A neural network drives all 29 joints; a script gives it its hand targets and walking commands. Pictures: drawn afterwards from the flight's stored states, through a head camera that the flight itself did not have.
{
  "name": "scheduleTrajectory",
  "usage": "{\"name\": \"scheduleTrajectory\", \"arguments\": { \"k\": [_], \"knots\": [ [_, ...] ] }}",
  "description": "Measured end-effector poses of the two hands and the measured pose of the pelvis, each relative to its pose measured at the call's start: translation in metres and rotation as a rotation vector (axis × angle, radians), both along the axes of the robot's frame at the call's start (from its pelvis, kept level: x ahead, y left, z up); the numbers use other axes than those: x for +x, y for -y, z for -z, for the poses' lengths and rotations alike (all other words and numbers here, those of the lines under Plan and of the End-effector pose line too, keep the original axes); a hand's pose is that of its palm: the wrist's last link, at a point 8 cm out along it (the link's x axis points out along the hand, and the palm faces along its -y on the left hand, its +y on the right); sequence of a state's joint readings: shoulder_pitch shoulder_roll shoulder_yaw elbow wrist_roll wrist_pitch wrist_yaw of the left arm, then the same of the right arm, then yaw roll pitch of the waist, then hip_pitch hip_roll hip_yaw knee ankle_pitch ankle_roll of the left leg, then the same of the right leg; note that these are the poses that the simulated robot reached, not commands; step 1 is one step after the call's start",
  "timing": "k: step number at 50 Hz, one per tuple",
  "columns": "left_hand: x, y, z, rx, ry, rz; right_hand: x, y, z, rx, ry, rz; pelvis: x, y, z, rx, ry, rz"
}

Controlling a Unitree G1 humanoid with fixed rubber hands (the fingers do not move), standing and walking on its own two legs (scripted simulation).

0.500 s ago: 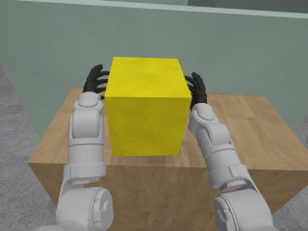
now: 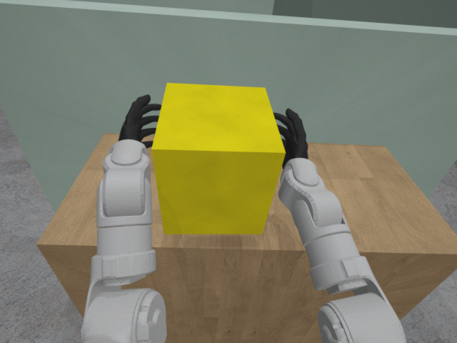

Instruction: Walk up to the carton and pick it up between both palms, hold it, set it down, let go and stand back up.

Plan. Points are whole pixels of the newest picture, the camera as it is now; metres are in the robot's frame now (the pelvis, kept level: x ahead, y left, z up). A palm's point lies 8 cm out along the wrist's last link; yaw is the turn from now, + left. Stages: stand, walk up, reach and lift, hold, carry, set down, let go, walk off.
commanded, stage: hold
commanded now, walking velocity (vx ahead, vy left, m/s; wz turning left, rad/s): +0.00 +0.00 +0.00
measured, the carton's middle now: (215, 159) +0.36 +0.00 +0.19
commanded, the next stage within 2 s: none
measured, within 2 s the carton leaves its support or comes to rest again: neither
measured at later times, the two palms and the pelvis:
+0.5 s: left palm (135, 143) +0.35 +0.12 +0.23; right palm (294, 166) +0.34 -0.13 +0.19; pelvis -0.02 +0.00 +0.00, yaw -1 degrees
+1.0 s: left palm (132, 147) +0.35 +0.13 +0.23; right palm (291, 168) +0.34 -0.13 +0.19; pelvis -0.01 +0.00 +0.00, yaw +0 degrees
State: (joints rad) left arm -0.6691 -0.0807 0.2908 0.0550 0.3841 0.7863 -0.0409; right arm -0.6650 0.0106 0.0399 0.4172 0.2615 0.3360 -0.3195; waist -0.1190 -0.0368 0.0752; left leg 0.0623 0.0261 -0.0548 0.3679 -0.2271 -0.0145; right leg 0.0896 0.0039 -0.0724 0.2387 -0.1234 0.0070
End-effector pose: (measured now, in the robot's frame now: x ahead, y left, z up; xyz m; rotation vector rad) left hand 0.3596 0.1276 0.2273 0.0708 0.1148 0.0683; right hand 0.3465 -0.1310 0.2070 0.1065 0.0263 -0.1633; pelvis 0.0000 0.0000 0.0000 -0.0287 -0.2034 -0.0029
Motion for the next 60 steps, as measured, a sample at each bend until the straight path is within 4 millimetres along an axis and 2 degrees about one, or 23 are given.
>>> {"name": "scheduleTrajectory", "arguments": {
  "k": [9, 20, 35, 60],
  "knots": [
    [-0.01, 0.0, 0.002, 0.006, -0.025, -0.001, -0.013, -0.001, 0.012, -0.001, -0.024, 0.014, -0.009, -0.001, 0.001, 0.005, 0.029, 0.013],
    [-0.007, 0.002, -0.004, 0.018, -0.029, -0.006, -0.01, 0.0, 0.012, 0.008, -0.024, 0.009, -0.018, 0.002, 0.0, 0.014, 0.013, 0.016],
    [-0.005, 0.004, 0.0, 0.006, -0.026, -0.004, -0.008, 0.002, 0.014, 0.0, -0.02, 0.013, -0.014, 0.006, 0.0, 0.009, 0.02, 0.006],
    [-0.006, 0.0, 0.002, 0.018, -0.018, -0.001, -0.01, -0.002, 0.017, 0.001, -0.013, 0.015, -0.012, -0.001, 0.001, 0.007, 0.029, 0.008]
  ]
}}
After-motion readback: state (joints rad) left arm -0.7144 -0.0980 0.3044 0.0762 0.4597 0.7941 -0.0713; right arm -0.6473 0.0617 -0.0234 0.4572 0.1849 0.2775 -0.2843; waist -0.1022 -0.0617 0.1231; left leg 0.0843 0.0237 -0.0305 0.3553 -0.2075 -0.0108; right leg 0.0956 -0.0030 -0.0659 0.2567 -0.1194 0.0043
